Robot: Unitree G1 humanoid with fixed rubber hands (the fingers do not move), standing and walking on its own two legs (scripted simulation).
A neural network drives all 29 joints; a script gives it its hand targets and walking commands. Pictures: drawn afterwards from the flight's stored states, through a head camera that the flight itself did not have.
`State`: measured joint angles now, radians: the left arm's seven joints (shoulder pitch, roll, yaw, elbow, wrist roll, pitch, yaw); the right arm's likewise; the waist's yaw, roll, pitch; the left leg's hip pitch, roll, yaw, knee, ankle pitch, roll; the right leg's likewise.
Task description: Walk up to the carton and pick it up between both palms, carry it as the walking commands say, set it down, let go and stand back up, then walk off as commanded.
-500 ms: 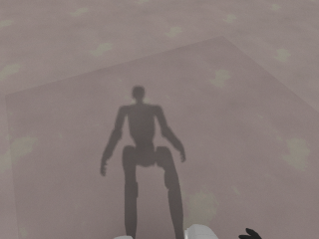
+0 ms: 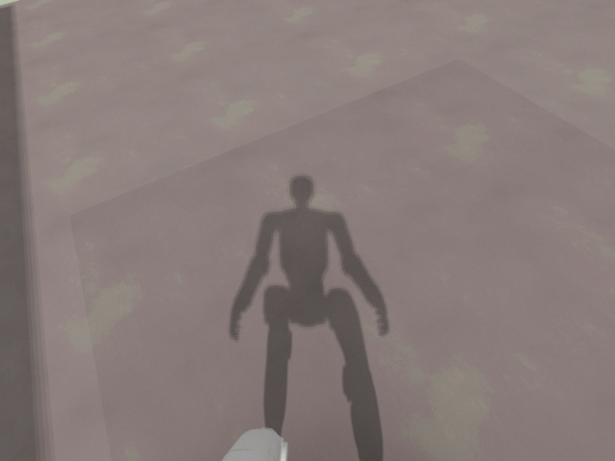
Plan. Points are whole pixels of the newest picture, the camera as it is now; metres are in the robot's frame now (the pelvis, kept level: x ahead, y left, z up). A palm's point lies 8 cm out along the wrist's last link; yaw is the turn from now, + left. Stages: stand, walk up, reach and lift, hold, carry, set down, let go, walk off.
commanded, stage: walk off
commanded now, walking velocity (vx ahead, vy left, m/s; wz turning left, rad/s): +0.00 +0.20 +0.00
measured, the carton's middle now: out of the picture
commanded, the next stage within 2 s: stand in 1.06 s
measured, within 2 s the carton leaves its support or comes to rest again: neither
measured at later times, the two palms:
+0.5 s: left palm out of the picture +0.06 +0.40 -0.14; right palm out of the picture +0.03 -0.09 -0.15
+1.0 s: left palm out of the picture -0.03 +0.58 -0.15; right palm out of the picture +0.06 +0.04 -0.13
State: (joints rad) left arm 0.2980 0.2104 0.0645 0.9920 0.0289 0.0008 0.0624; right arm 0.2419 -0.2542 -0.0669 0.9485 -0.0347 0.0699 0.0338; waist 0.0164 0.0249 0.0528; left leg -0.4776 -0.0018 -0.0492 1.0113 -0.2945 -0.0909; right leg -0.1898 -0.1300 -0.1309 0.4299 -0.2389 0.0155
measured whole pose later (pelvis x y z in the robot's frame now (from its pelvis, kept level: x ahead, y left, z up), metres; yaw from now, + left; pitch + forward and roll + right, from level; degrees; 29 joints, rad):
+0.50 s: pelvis -0.01 +0.15 -0.01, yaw -1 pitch +0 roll +1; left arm 0.21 0.20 0.05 0.95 0.01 0.05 0.06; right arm 0.23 -0.21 -0.02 0.93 -0.04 0.04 -0.02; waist -0.01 0.00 0.03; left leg -0.25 -0.05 0.15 0.47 -0.23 0.09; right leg -0.33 -0.03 -0.13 0.76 -0.46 -0.03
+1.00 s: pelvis -0.03 +0.29 -0.01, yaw +0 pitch +1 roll +0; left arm 0.29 0.29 0.10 0.99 0.03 0.05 0.05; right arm 0.17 -0.24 -0.05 0.91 -0.04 0.04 0.03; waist 0.05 -0.05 0.07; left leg -0.28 0.04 0.08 0.52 -0.23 -0.01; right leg -0.37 -0.16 -0.02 0.81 -0.51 0.04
